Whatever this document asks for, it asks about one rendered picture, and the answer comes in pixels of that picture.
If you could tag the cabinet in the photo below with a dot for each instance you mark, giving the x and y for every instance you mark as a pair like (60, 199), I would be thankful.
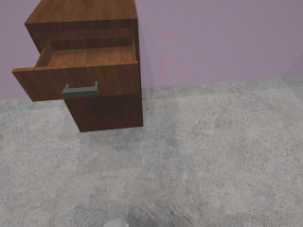
(75, 19)

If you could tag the drawer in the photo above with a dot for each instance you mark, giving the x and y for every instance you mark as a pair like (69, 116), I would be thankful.
(81, 62)

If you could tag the handle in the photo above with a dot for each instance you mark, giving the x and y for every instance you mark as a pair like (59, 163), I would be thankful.
(80, 91)

